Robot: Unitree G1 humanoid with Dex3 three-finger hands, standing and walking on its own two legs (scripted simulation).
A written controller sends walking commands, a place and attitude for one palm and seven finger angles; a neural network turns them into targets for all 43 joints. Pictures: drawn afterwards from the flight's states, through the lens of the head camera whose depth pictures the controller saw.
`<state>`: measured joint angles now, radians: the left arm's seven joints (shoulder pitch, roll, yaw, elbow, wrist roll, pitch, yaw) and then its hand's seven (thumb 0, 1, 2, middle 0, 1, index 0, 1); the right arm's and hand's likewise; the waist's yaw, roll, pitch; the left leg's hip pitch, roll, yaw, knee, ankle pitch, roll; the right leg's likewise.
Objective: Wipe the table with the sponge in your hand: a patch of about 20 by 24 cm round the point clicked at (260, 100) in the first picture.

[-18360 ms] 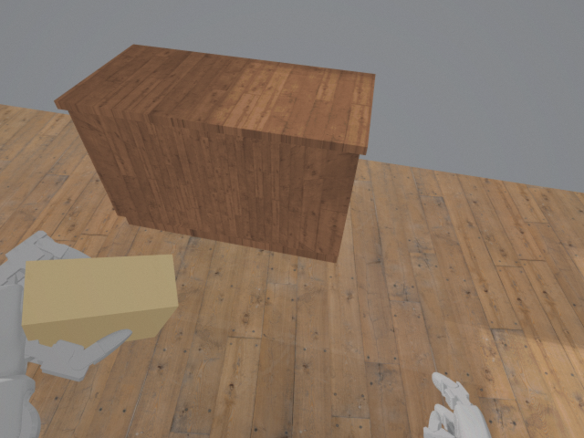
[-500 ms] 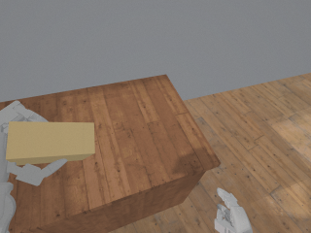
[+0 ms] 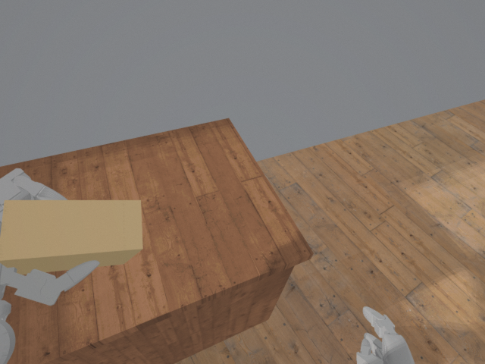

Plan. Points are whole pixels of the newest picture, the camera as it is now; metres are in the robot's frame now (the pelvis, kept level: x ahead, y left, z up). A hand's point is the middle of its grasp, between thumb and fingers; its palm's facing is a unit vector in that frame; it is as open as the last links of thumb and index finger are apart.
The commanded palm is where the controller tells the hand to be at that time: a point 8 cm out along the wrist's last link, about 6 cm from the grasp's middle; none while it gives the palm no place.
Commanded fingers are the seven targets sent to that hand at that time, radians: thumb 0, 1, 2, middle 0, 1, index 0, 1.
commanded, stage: shuffle to correct the standing spot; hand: left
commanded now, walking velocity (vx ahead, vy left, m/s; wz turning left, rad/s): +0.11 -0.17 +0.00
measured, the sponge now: (96, 237) +0.23 +0.20 +0.15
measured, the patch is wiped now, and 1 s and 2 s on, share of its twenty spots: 0.00 0.00 0.00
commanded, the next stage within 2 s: come to a stop and stand still in 0.22 s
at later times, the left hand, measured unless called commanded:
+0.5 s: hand (26, 203) +0.24 +0.26 +0.20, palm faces +0.44 -0.74 -0.51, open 9.8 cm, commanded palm +0.15 +0.26 +0.18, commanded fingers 0.00 0.10 1.30 -1.20 -1.60 -1.20 -1.60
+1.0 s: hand (16, 266) +0.18 +0.25 +0.18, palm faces +0.41 -0.83 -0.38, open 9.8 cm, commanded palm +0.12 +0.28 +0.18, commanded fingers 0.00 0.10 1.30 -1.20 -1.60 -1.20 -1.60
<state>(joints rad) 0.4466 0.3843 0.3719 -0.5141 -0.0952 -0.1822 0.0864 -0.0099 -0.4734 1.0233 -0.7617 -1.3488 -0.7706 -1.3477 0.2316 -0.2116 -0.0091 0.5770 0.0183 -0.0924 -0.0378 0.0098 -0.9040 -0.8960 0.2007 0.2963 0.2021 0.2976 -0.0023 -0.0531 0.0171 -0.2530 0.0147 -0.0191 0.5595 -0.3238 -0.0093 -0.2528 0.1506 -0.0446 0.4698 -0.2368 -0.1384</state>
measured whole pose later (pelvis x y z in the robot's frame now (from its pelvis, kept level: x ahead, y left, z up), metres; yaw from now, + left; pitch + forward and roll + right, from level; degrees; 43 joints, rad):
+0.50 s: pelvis -0.01 -0.02 +0.00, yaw +0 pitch +0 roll +2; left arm 0.18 0.54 0.48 -0.33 -0.03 -0.18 0.04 -0.01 -0.47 1.02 -0.76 -1.35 -0.77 -1.35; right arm 0.19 -0.19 -0.03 0.58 0.01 -0.14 -0.02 0.01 -0.90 -0.90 0.20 0.30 0.20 0.30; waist 0.06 -0.04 0.09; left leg -0.23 0.03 0.02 0.53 -0.29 -0.03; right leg -0.35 0.14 -0.04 0.66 -0.24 0.00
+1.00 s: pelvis -0.04 +0.00 +0.01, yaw +1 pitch -2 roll +0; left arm 0.35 0.36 0.36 -0.40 -0.02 -0.24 0.07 -0.01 -0.47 1.03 -0.76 -1.35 -0.77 -1.35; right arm 0.23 -0.21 0.02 0.59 0.02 -0.16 -0.03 0.01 -0.90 -0.90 0.20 0.30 0.20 0.30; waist 0.04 -0.02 0.05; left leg -0.25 -0.03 0.02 0.45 -0.17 0.04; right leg -0.24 0.09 -0.04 0.41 -0.14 -0.03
